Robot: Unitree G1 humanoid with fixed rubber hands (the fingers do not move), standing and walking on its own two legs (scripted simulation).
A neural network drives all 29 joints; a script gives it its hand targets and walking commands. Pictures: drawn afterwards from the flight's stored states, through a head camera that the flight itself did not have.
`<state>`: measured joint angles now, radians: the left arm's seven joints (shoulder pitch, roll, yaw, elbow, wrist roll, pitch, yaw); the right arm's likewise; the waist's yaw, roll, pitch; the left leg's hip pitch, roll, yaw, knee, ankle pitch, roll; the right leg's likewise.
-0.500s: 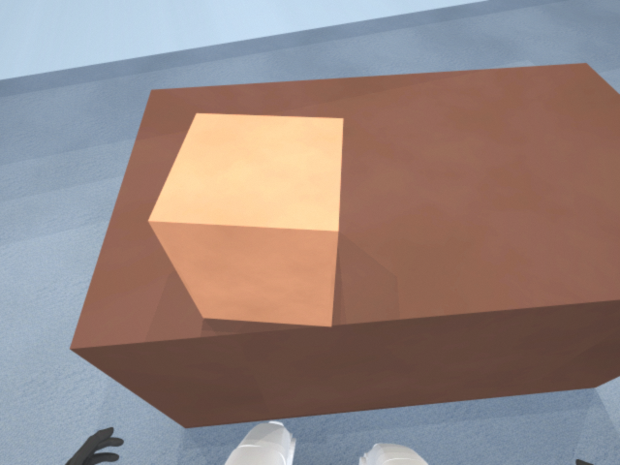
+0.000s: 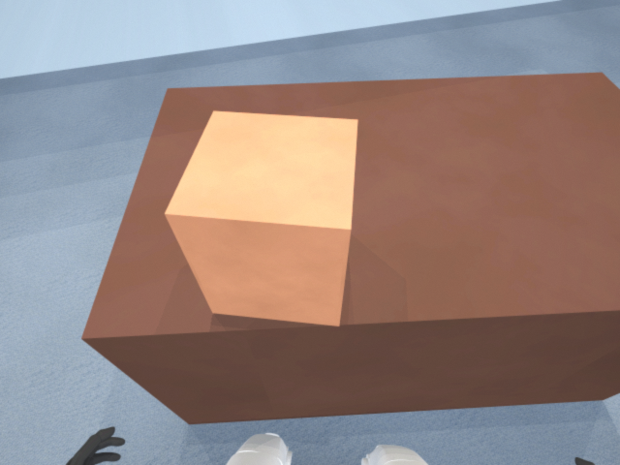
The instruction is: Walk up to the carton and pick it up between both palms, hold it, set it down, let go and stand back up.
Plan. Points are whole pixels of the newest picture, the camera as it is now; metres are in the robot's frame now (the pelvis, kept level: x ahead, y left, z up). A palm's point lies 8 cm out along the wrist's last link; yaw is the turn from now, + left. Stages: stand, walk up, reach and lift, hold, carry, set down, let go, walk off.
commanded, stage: walk up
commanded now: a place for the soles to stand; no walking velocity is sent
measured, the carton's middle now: (279, 224) +0.43 +0.08 +0.03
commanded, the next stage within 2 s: none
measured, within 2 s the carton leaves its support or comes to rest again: neither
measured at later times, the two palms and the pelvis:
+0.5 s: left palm out of the picture +0.10 +0.33 -0.09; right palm out of the picture +0.09 -0.32 -0.07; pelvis +0.01 +0.01 +0.00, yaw +1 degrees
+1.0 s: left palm out of the picture +0.09 +0.34 -0.09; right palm out of the picture +0.09 -0.32 -0.07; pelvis +0.00 +0.01 +0.00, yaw +2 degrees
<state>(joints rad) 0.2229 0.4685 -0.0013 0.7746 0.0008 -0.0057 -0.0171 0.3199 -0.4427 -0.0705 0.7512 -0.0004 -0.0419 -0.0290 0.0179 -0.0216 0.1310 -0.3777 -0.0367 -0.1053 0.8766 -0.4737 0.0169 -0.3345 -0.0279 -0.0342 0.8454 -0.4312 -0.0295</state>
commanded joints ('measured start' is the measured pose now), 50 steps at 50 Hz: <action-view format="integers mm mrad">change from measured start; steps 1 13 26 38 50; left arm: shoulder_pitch -66 -4 21 -50 -109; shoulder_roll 175 276 217 174 158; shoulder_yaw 88 128 110 94 82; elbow -72 -30 -20 -34 -55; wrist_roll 7 30 21 8 8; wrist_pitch -20 -50 -49 -15 -13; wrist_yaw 3 9 14 8 0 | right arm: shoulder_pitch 133 -29 -100 -47 33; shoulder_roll -228 -219 -196 -278 -283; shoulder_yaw -48 -32 -15 -43 -48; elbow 34 -12 -37 -21 1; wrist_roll -18 3 5 -10 -16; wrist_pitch -54 -20 -33 -46 -57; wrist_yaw -13 -6 -7 -10 -1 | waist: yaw -47 23 51 0 -24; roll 39 -78 -9 134 132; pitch -176 -59 -158 -121 -149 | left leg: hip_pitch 206 -217 -136 100 139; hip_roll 63 -1 87 238 202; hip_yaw -117 35 -185 -495 -470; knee -319 127 -160 -383 -388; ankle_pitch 275 -129 400 338 245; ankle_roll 76 17 78 230 182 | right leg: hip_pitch -81 110 195 -95 -141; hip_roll -125 -377 -133 -11 -12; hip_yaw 90 497 224 93 36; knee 8 -525 -336 -48 21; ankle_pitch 282 -142 104 -171 17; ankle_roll -72 -224 -81 -12 -3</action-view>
